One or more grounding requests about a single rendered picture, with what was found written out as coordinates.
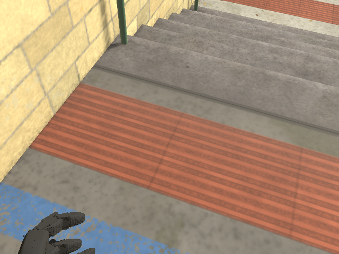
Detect stairs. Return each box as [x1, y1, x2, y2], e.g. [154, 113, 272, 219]
[133, 5, 339, 88]

